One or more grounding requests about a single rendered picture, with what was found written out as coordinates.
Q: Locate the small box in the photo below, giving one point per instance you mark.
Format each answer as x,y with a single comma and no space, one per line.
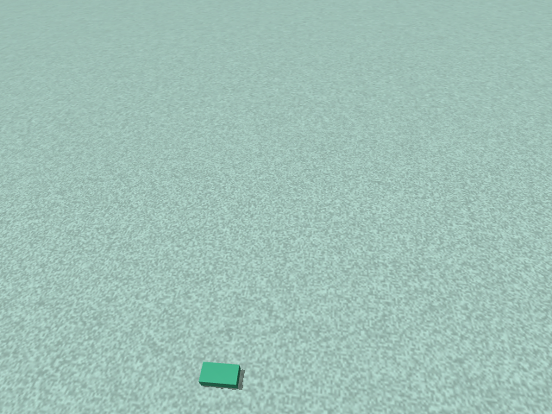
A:
220,375

